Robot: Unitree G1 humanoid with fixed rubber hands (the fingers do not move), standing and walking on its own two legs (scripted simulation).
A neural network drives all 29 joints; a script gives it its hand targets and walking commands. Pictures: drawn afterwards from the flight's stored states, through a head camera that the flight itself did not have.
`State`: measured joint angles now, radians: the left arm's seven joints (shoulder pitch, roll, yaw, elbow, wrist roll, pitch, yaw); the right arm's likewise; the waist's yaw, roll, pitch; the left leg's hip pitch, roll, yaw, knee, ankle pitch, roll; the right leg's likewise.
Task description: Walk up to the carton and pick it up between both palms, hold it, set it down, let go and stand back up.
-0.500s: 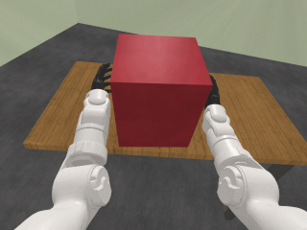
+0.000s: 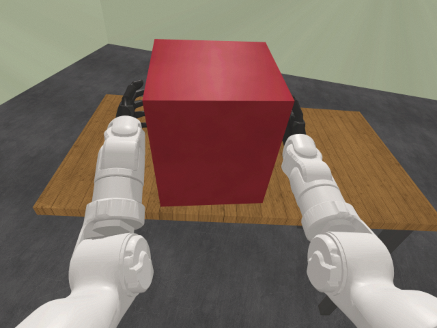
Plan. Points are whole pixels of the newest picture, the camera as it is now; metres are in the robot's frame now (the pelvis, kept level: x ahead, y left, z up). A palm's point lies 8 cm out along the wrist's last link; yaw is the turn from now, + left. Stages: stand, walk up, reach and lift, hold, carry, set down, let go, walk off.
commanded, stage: reach and lift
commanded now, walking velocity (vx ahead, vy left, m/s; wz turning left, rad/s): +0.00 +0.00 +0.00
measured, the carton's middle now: (211, 126) +0.43 +0.00 +0.18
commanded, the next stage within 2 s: hold in 1.50 s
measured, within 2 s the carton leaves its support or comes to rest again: neither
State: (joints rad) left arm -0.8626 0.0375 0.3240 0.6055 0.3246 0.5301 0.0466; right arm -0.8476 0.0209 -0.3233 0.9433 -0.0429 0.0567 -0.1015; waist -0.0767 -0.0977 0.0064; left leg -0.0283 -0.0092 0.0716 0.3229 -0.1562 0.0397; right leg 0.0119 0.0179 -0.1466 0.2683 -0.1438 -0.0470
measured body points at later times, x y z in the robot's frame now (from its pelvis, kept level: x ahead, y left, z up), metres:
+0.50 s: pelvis -0.02 +0.00 +0.00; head -0.08 +0.04 +0.44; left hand +0.39 +0.15 +0.23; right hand +0.38 -0.15 +0.21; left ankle +0.03 +0.09 -0.75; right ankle +0.02 -0.08 -0.75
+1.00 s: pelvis -0.01 +0.00 +0.00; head -0.08 +0.03 +0.44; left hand +0.40 +0.15 +0.25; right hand +0.39 -0.15 +0.24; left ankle +0.03 +0.09 -0.75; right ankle +0.02 -0.09 -0.75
